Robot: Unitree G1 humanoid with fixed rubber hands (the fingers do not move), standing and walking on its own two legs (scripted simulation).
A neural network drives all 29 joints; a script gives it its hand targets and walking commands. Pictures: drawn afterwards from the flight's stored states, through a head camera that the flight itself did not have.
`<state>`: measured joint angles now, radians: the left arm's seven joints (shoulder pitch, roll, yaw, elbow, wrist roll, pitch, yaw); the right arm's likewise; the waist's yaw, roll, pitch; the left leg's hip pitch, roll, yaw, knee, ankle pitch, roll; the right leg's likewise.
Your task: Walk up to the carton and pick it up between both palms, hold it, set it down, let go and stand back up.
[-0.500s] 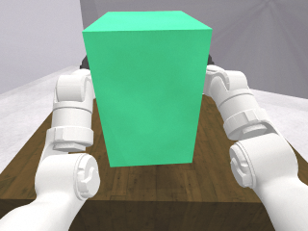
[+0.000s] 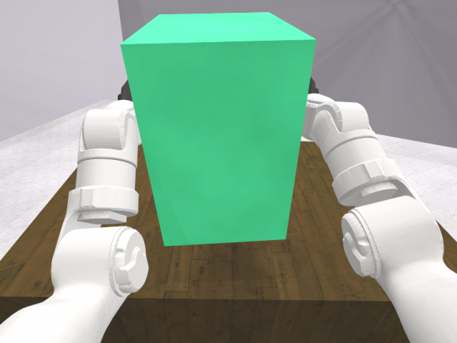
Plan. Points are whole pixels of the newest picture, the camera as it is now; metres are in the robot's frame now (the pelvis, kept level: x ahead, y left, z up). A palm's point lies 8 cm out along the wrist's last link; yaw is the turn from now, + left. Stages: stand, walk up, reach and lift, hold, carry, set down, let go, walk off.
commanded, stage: hold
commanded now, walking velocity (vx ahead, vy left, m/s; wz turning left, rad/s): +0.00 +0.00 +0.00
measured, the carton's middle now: (219, 122) +0.38 +0.01 +0.30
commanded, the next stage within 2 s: none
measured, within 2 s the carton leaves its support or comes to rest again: neither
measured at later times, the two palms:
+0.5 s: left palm (129, 118) +0.38 +0.15 +0.30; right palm (304, 111) +0.38 -0.13 +0.32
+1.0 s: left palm (130, 118) +0.38 +0.15 +0.30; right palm (304, 111) +0.38 -0.13 +0.32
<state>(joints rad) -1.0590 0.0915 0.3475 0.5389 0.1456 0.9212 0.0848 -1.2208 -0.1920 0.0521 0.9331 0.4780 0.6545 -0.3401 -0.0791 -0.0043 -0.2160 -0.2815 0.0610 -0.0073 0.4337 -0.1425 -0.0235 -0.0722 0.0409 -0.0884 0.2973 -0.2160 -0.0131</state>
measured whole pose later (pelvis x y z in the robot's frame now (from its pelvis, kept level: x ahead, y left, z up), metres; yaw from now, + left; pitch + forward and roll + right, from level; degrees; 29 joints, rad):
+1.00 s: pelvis +0.00 +0.00 +0.00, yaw +0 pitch +0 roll -2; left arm -1.05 0.09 0.34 0.54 0.14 0.91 0.09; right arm -1.22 -0.19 0.04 0.94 0.47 0.65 -0.34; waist -0.08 -0.01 -0.22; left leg -0.29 0.06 -0.01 0.44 -0.14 -0.02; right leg -0.08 0.04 -0.09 0.30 -0.22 -0.01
